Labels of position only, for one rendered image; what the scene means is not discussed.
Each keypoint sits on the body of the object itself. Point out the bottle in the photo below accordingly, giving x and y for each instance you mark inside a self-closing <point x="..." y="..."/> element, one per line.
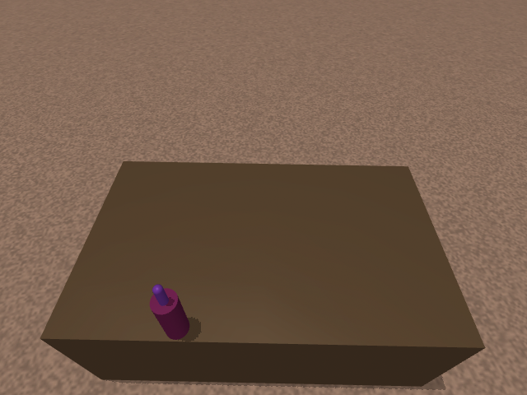
<point x="166" y="306"/>

